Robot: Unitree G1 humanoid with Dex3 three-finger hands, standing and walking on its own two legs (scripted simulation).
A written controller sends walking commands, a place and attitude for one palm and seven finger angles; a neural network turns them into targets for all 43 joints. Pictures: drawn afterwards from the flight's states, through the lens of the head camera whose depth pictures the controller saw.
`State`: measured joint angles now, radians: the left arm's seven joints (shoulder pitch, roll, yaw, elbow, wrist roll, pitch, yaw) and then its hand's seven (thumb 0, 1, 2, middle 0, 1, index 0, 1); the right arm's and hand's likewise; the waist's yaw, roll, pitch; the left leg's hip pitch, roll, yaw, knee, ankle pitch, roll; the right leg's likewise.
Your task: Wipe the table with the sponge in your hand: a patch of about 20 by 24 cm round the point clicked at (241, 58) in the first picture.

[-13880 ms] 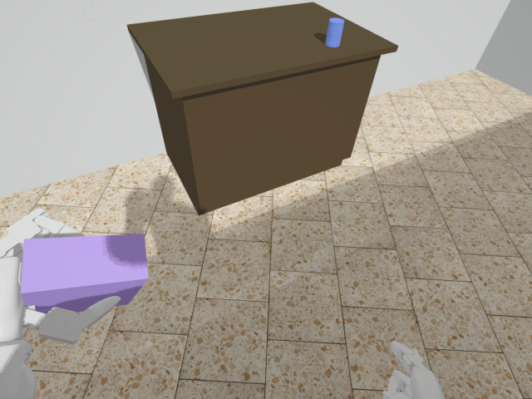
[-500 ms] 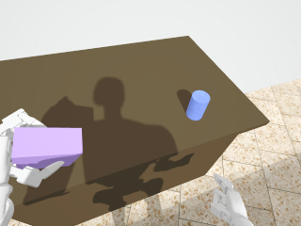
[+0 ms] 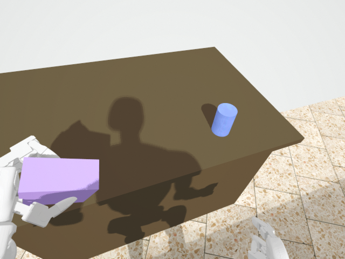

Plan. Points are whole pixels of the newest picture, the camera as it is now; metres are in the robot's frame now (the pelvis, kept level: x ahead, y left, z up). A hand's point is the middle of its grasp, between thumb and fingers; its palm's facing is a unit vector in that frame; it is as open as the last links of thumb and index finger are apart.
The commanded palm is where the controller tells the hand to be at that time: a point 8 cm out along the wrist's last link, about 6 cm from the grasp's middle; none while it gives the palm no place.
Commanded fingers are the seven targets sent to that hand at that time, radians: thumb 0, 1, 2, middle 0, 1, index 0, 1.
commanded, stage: come to a stop and stand still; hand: left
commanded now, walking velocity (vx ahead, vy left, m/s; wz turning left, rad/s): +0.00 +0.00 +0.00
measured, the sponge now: (69, 183) +0.22 +0.21 +0.12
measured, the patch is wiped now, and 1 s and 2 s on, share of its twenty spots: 0.00 0.00 0.00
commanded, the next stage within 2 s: look again from close up in 0.28 s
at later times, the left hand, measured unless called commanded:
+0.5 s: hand (39, 171) +0.22 +0.25 +0.15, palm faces +0.38 -0.84 -0.39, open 9.5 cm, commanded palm +0.16 +0.28 +0.18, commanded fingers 0.00 0.10 1.30 -1.20 -1.60 -1.20 -1.60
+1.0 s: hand (53, 157) +0.24 +0.24 +0.16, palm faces +0.36 -0.84 -0.40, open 9.5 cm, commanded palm +0.19 +0.27 +0.18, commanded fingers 0.00 0.10 1.30 -1.20 -1.60 -1.20 -1.60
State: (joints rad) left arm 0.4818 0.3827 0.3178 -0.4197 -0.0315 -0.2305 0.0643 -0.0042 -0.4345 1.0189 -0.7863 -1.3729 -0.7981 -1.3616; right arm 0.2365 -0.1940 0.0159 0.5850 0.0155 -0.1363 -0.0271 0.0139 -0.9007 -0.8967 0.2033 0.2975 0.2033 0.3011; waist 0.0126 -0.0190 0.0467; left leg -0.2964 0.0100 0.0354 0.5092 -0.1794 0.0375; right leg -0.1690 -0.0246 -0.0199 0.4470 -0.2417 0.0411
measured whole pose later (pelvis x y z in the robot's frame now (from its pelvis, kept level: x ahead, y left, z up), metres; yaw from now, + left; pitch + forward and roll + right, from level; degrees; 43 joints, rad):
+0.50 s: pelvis +0.00 +0.00 +0.00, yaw +1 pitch -1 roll -2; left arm 0.40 0.36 0.35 -0.43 -0.01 -0.23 0.09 0.00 -0.44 1.02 -0.79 -1.37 -0.80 -1.36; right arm 0.21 -0.19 0.03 0.59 0.00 -0.17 -0.03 0.01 -0.90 -0.90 0.20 0.30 0.20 0.30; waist 0.03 -0.02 0.08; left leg -0.29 0.01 0.02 0.45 -0.15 0.04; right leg -0.15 -0.02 -0.02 0.38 -0.21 0.04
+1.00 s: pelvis +0.03 -0.01 +0.01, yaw +0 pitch +0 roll -2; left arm 0.46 0.38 0.35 -0.50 -0.04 -0.20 0.10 0.00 -0.44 1.02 -0.78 -1.38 -0.80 -1.37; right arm 0.15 -0.20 0.02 0.56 0.01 -0.12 -0.04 0.01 -0.90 -0.90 0.20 0.30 0.20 0.30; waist 0.03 -0.01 0.07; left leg -0.28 0.02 0.02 0.46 -0.19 0.02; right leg -0.14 -0.01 -0.02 0.37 -0.23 0.03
